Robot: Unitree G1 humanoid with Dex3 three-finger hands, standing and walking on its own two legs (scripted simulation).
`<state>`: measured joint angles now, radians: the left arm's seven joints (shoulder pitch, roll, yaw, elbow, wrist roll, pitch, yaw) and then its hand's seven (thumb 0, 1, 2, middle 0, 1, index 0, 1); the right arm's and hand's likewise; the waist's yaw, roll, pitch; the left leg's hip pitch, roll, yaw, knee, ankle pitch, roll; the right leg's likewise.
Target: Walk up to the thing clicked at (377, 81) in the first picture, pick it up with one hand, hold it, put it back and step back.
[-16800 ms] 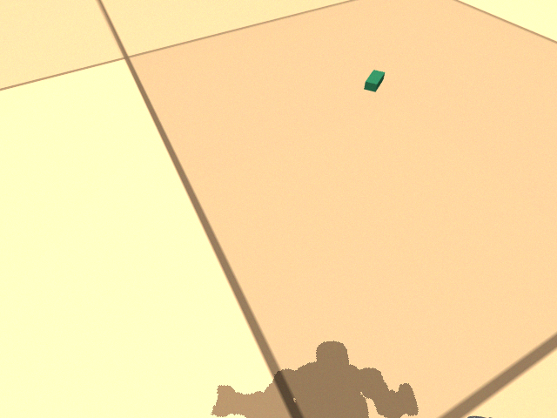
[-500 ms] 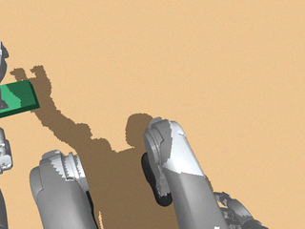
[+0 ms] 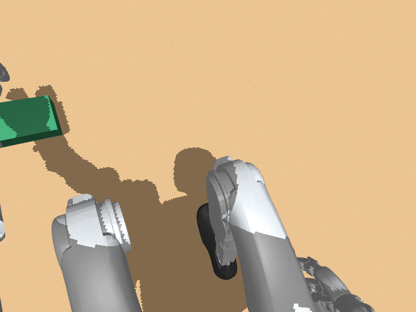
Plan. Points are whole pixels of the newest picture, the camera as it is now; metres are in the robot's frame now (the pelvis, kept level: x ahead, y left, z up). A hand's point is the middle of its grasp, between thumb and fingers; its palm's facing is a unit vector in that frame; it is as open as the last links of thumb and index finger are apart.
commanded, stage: rest palm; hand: left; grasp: from above
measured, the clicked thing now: (12, 123) +0.49 +0.31 -0.29
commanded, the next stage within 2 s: close in 1.42 s
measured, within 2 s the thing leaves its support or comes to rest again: neither
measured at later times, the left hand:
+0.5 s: hand (10, 122) +0.48 +0.29 -0.24, palm faces -0.47 -0.09 -0.88, open 14.1 cm
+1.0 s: hand (10, 128) +0.47 +0.30 -0.27, palm faces -0.47 -0.11 -0.88, open 14.1 cm
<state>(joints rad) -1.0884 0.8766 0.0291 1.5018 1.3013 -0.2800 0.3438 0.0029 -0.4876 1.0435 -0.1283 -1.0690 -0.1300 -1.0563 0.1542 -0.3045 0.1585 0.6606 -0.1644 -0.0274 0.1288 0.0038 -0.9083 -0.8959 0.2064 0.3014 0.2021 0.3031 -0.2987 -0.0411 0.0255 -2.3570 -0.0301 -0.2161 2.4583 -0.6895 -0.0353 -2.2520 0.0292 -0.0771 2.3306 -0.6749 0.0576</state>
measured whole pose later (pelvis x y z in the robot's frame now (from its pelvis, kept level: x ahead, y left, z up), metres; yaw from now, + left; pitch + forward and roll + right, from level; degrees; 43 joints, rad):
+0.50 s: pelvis +0.00 +0.00 -0.01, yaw -2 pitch +31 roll -13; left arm -1.11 0.97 0.09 1.68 1.33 -0.24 0.52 0.00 -0.53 1.04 -0.09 -1.01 -0.08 -1.01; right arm 0.16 -0.30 0.26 0.66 -0.21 -0.12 0.16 0.00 -0.90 -0.90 0.21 0.30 0.20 0.30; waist -0.39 -0.09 0.11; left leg -2.37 -0.01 -0.24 2.52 -0.70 -0.03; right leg -2.27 0.06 -0.09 2.36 -0.66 0.07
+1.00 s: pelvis +0.00 +0.01 -0.02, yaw -4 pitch +30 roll -15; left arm -1.09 1.02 0.10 1.69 1.34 -0.25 0.55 0.00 -0.53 1.03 -0.10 -0.98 -0.08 -0.99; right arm 0.12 -0.33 0.28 0.64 -0.25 -0.15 0.21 0.00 -0.90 -0.90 0.20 0.30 0.20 0.30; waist -0.38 -0.13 0.15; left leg -2.36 -0.01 -0.27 2.55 -0.74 -0.02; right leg -2.24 0.06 -0.12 2.36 -0.68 0.07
